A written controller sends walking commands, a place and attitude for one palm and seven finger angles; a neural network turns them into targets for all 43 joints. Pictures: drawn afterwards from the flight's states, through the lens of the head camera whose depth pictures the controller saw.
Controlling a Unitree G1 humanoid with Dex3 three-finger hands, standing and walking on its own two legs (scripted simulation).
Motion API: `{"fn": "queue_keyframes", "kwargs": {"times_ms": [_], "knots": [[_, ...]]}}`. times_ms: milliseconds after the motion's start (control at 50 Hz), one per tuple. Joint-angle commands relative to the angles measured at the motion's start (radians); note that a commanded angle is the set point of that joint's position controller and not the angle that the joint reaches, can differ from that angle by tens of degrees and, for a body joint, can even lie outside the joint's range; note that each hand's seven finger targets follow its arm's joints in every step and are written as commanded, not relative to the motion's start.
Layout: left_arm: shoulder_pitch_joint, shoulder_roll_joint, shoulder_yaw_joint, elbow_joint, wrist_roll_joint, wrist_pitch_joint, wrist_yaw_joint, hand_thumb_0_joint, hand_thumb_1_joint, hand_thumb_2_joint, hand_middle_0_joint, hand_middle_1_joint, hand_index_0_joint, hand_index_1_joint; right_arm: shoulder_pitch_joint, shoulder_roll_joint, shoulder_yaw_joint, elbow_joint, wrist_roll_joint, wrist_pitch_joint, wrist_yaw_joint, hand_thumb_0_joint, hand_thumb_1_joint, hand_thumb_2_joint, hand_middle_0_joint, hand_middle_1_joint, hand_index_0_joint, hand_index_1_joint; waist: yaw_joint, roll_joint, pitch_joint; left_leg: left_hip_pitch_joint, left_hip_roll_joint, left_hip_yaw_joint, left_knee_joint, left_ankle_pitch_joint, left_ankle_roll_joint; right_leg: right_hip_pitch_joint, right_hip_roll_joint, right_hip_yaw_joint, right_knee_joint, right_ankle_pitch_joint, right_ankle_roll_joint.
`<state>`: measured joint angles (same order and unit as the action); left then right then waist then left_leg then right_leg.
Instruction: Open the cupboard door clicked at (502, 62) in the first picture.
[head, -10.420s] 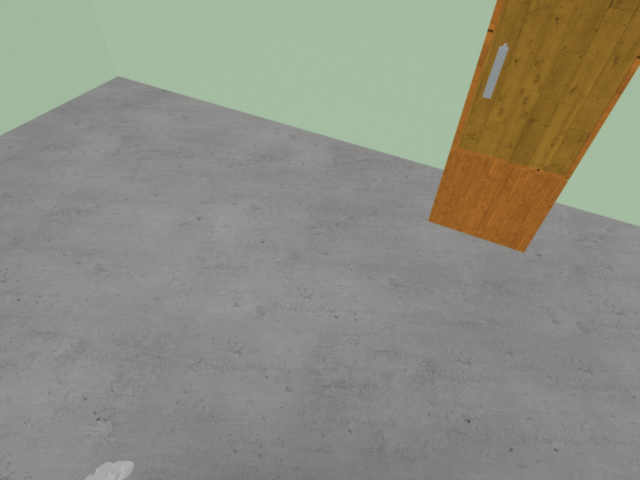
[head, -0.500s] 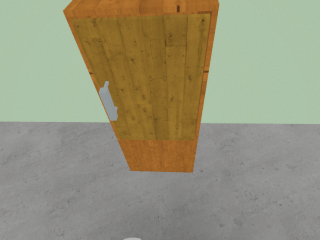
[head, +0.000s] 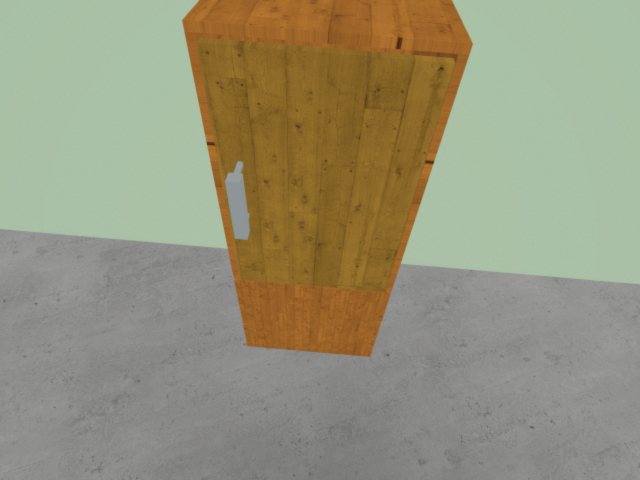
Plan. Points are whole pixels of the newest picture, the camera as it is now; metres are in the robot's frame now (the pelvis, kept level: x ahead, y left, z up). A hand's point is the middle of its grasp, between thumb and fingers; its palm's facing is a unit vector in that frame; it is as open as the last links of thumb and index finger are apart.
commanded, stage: come to a stop and stand still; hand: left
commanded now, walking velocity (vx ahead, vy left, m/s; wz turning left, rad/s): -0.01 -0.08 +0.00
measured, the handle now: (240, 200) +0.61 +0.19 -0.05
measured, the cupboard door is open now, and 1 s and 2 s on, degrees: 0 0 0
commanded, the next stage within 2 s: look again from close up in 0.04 s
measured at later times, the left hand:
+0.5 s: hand out of the picture +0.08 +0.16 -0.18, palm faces +0.00 -0.97 -0.23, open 7.2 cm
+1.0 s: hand (205, 382) +0.24 +0.16 -0.01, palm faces +0.06 -1.00 -0.02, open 7.9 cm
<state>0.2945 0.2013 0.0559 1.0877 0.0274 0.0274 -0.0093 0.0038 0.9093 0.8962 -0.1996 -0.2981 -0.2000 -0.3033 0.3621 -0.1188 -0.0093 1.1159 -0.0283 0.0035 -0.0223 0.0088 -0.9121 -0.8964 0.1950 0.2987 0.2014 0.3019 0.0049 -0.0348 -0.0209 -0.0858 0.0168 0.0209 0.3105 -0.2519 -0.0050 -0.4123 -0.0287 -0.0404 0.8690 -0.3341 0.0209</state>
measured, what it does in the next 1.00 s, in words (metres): steps on the spot: right foot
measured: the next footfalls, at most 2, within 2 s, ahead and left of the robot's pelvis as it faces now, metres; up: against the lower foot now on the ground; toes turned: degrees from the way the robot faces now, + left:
right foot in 0.12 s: +0.04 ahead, -0.12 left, +0.00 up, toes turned -4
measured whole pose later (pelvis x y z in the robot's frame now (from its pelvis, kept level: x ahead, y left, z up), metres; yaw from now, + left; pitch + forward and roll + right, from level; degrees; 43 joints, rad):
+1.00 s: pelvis -0.01 -0.01 -0.04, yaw -1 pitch +9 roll +1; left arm 0.24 0.17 0.15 0.23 -0.21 -0.44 -0.16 0.01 0.77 0.83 -0.21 -0.39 -0.21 -0.40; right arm 0.19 -0.25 -0.04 0.69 0.00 -0.28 -0.02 0.02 -0.92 -0.90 0.20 0.30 0.20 0.30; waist -0.02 -0.02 -0.11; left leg -0.55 -0.01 0.05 0.81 -0.41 0.01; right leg -0.61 -0.03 -0.05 0.84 -0.39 -0.02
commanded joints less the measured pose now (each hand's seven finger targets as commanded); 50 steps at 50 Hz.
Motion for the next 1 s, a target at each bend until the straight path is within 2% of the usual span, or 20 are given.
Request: {"fn": "queue_keyframes", "kwargs": {"times_ms": [0,60,100,120,140,200,260,300,360,440,680,700,720,740,760,780,840,900,940,980], "knots": [[-0.113,0.010,-0.013,-0.079,-0.013,-0.034,0.006,0.000,0.900,0.900,-0.200,-0.300,-0.200,-0.300,0.061,-0.160,-0.035,-0.026,-0.003,-0.031,-0.025,0.000,-0.900,-0.900,0.200,0.300,0.200,0.300,-0.051,0.191,0.111,0.057,0.241,-0.167,-0.065,0.326,0.156,-0.075,-0.018,-0.008,-0.170,-0.083,0.011],[-0.017,0.015,-0.012,-0.038,-0.022,-0.046,0.014,0.000,0.900,0.900,-0.200,-0.300,-0.200,-0.300,0.047,-0.166,-0.038,-0.010,0.007,-0.029,-0.028,0.000,-0.900,-0.900,0.200,0.300,0.200,0.300,-0.009,0.170,0.042,0.029,0.199,-0.113,0.088,0.522,0.103,0.156,0.002,-0.029,-0.468,0.104,-0.001],[0.099,0.084,-0.004,0.013,-0.019,-0.064,0.032,0.000,0.900,0.900,-0.200,-0.300,-0.200,-0.300,0.065,-0.104,-0.028,-0.019,0.027,-0.037,-0.023,0.000,-0.900,-0.900,0.200,0.300,0.200,0.300,0.012,-0.012,-0.076,-0.184,0.104,-0.020,0.212,0.231,0.011,0.492,-0.155,0.142,-0.486,0.566,-0.045],[0.157,0.094,-0.008,0.061,-0.010,-0.060,0.082,0.000,0.900,0.900,-0.200,-0.300,-0.200,-0.300,-0.119,-0.123,-0.031,-0.084,0.031,-0.054,-0.013,0.000,-0.900,-0.900,0.200,0.300,0.200,0.300,0.057,-0.022,0.039,-0.207,0.041,0.046,0.339,0.018,-0.020,0.333,-0.168,0.166,-0.448,0.906,-0.062],[0.111,0.118,-0.029,0.011,-0.012,-0.076,0.069,0.000,0.900,0.900,-0.200,-0.300,-0.200,-0.300,-0.060,-0.059,-0.016,-0.119,0.021,-0.032,-0.008,0.000,-0.900,-0.900,0.200,0.300,0.200,0.300,0.009,-0.107,0.009,-0.239,0.037,0.000,0.372,-0.233,-0.001,0.287,-0.226,0.203,-0.513,0.585,-0.099],[0.032,0.065,-0.024,-0.017,-0.007,-0.092,0.064,0.000,0.900,0.900,-0.200,-0.300,-0.200,-0.300,-0.002,-0.044,-0.011,-0.088,0.012,-0.021,0.002,0.000,-0.900,-0.900,0.200,0.300,0.200,0.300,-0.024,-0.078,-0.054,-0.221,0.028,0.016,0.387,-0.191,0.008,0.333,-0.197,0.167,-0.475,0.719,-0.166],[0.009,0.056,-0.028,-0.018,-0.019,-0.087,0.066,0.000,0.900,0.900,-0.200,-0.300,-0.200,-0.300,0.060,-0.040,-0.008,-0.053,0.016,-0.039,-0.003,0.000,-0.900,-0.900,0.200,0.300,0.200,0.300,-0.045,0.015,-0.100,-0.097,0.033,-0.002,0.126,0.086,0.009,0.365,-0.137,0.091,-0.337,0.767,-0.122],[0.022,0.021,-0.037,-0.025,-0.025,-0.075,0.064,0.000,0.900,0.900,-0.200,-0.300,-0.200,-0.300,0.041,-0.103,-0.011,-0.054,0.009,-0.043,-0.013,0.000,-0.900,-0.900,0.200,0.300,0.200,0.300,-0.022,0.111,-0.061,-0.067,0.125,-0.059,0.174,0.397,0.044,0.271,-0.077,0.062,-0.352,0.485,-0.072],[0.017,0.029,-0.036,-0.015,-0.015,-0.070,0.062,0.000,0.900,0.900,-0.200,-0.300,-0.200,-0.300,0.002,-0.088,-0.004,-0.051,0.008,-0.032,-0.019,0.000,-0.900,-0.900,0.200,0.300,0.200,0.300,-0.018,0.113,0.092,-0.120,0.108,-0.045,0.164,0.336,0.035,0.205,-0.076,0.074,-0.392,0.446,-0.078],[0.030,0.050,-0.035,-0.024,-0.017,-0.072,0.057,0.000,0.900,0.900,-0.200,-0.300,-0.200,-0.300,0.000,-0.109,-0.002,-0.057,0.011,-0.028,-0.021,0.000,-0.900,-0.900,0.200,0.300,0.200,0.300,-0.024,0.001,0.065,-0.106,0.088,-0.035,0.143,0.210,0.026,0.247,-0.091,0.091,-0.411,0.518,-0.081],[0.028,0.075,-0.033,-0.040,-0.017,-0.065,0.051,0.000,0.900,0.900,-0.200,-0.300,-0.200,-0.300,-0.025,-0.137,0.001,-0.037,0.012,-0.034,-0.020,0.000,-0.900,-0.900,0.200,0.300,0.200,0.300,-0.012,0.050,0.052,-0.083,0.087,-0.038,0.096,0.206,0.032,0.274,-0.087,0.094,-0.426,0.448,-0.080],[0.146,0.106,-0.021,0.008,-0.013,-0.072,0.094,0.000,0.900,0.900,-0.200,-0.300,-0.200,-0.300,-0.154,-0.165,-0.014,-0.113,0.027,-0.029,-0.010,0.000,-0.900,-0.900,0.200,0.300,0.200,0.300,0.058,-0.201,0.150,-0.262,0.076,0.021,0.357,0.111,0.001,0.276,-0.153,0.178,-0.448,0.976,0.009],[-0.660,0.327,0.109,-1.511,-0.203,-0.305,0.064,0.000,0.877,0.890,-0.202,-0.315,-0.202,-0.315,-0.141,-0.319,-0.037,-0.449,0.075,-0.198,-0.051,0.000,-0.900,-0.900,0.200,0.300,0.200,0.300,-0.079,0.079,-0.360,-0.016,-0.017,0.005,0.176,0.320,0.051,0.351,-0.080,0.130,-0.344,0.850,-0.065],[-0.174,0.239,0.087,-1.208,-0.121,-0.246,0.080,0.000,0.853,0.880,-0.203,-0.330,-0.203,-0.330,-0.176,-0.233,-0.012,-0.386,0.042,-0.277,-0.085,0.000,-0.900,-0.900,0.200,0.300,0.200,0.300,0.003,0.306,-0.347,0.082,0.001,0.018,0.136,0.578,0.058,0.336,-0.002,0.076,-0.295,0.603,-0.082],[-0.151,0.162,0.051,-1.143,-0.155,-0.198,0.128,0.000,0.830,0.870,-0.205,-0.345,-0.205,-0.345,-0.179,-0.236,-0.018,-0.323,0.057,-0.293,-0.087,0.000,-0.900,-0.900,0.200,0.300,0.200,0.300,-0.008,0.347,-0.268,0.049,0.027,-0.009,0.168,0.556,0.021,0.215,-0.002,0.005,-0.322,0.344,-0.067],[0.095,-0.066,-0.070,-0.964,-0.173,-0.114,0.114,0.000,0.807,0.860,-0.207,-0.360,-0.207,-0.360,-0.139,-0.192,-0.018,-0.325,0.072,-0.295,-0.074,0.000,-0.900,-0.900,0.200,0.300,0.200,0.300,-0.035,0.209,-0.155,-0.018,0.036,-0.035,0.165,0.533,0.018,0.144,0.006,-0.024,-0.328,0.276,-0.050],[-0.025,0.044,0.063,-1.052,-0.178,-0.248,0.044,0.000,0.737,0.830,-0.212,-0.405,-0.212,-0.405,-0.139,-0.260,-0.063,-0.435,0.039,-0.323,-0.062,0.000,-0.900,-0.900,0.200,0.300,0.200,0.300,-0.059,-0.054,-0.100,-0.192,-0.005,-0.042,0.302,0.365,0.023,0.011,0.016,-0.057,-0.267,0.346,-0.035],[0.225,-0.062,0.082,-0.794,-0.214,-0.415,-0.094,0.000,0.667,0.800,-0.217,-0.450,-0.217,-0.450,-0.185,-0.242,-0.075,-0.513,0.027,-0.325,-0.027,0.000,-0.900,-0.900,0.200,0.300,0.200,0.300,0.023,-0.250,-0.048,-0.471,-0.028,-0.032,0.420,0.135,0.006,-0.135,0.028,-0.070,-0.127,0.201,-0.034],[0.288,-0.045,0.111,-0.821,-0.263,-0.558,-0.220,0.000,0.620,0.780,-0.220,-0.480,-0.220,-0.480,-0.222,-0.248,-0.086,-0.579,0.026,-0.333,0.003,0.000,-0.900,-0.900,0.200,0.300,0.200,0.300,0.062,-0.212,-0.124,-0.584,-0.047,-0.007,0.501,0.055,-0.006,-0.152,0.023,-0.043,-0.041,0.165,-0.046],[0.221,0.026,0.149,-0.818,-0.294,-0.660,-0.364,0.000,0.573,0.760,-0.223,-0.510,-0.223,-0.510,-0.237,-0.267,-0.087,-0.646,0.033,-0.332,0.032,0.000,-0.900,-0.900,0.200,0.300,0.200,0.300,0.065,-0.030,-0.178,-0.640,-0.066,0.009,0.589,0.022,-0.018,-0.187,0.006,0.003,0.039,0.143,-0.070]]}}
